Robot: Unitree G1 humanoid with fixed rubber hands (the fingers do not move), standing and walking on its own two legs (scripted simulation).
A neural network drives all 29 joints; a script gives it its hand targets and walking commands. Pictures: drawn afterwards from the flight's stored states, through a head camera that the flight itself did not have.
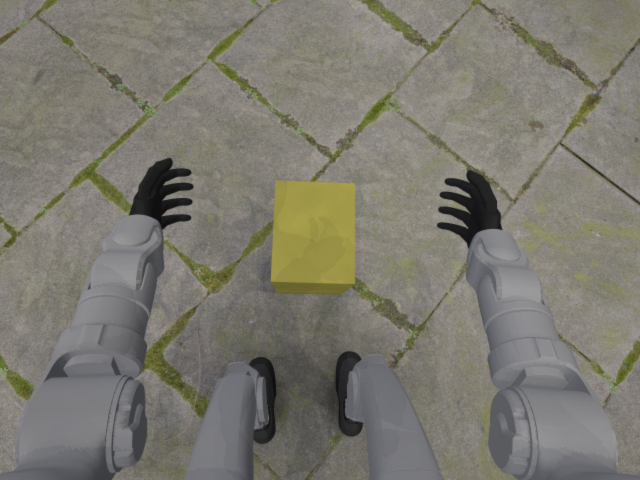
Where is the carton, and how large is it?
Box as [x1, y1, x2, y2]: [271, 180, 354, 294]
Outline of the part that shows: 276,180 271,263 271,282 277,292 340,294 354,283 354,184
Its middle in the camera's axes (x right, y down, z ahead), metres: -0.02 +0.00 +0.95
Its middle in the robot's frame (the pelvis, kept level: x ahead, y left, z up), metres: +0.49 -0.03 -0.55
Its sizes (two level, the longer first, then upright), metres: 0.221 0.174 0.269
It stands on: the floor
